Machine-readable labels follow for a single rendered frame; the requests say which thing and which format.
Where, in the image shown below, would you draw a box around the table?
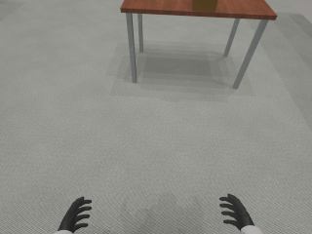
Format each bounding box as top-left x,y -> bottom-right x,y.
120,0 -> 278,90

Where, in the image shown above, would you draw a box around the robot right hand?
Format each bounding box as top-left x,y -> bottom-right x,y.
219,193 -> 254,231

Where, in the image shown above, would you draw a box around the robot left hand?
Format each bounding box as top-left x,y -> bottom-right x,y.
58,196 -> 92,233

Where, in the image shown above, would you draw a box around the carton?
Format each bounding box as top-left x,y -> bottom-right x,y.
192,0 -> 218,13

